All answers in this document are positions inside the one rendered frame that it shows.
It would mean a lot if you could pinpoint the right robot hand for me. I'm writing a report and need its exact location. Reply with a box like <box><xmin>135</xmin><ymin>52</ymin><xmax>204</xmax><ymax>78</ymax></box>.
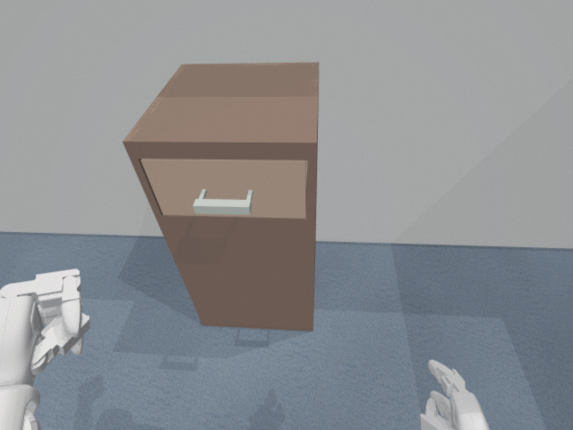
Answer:
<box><xmin>420</xmin><ymin>360</ymin><xmax>490</xmax><ymax>430</ymax></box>

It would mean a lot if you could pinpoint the handle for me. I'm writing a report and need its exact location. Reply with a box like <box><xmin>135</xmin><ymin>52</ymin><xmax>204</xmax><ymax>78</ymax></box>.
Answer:
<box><xmin>193</xmin><ymin>189</ymin><xmax>253</xmax><ymax>215</ymax></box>

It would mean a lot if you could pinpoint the left robot hand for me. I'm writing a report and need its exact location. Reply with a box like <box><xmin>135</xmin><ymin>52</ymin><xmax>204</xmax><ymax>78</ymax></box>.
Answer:
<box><xmin>0</xmin><ymin>269</ymin><xmax>90</xmax><ymax>386</ymax></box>

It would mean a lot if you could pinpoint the robot left forearm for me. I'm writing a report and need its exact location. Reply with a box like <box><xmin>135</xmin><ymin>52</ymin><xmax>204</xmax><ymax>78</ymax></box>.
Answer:
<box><xmin>0</xmin><ymin>384</ymin><xmax>42</xmax><ymax>430</ymax></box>

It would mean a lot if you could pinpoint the drawer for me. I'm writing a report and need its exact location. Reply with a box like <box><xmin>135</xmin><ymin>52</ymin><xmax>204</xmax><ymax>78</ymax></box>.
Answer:
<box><xmin>141</xmin><ymin>159</ymin><xmax>308</xmax><ymax>219</ymax></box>

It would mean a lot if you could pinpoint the cabinet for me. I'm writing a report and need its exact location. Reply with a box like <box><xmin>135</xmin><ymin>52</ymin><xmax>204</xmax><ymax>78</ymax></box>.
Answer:
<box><xmin>123</xmin><ymin>62</ymin><xmax>320</xmax><ymax>331</ymax></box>

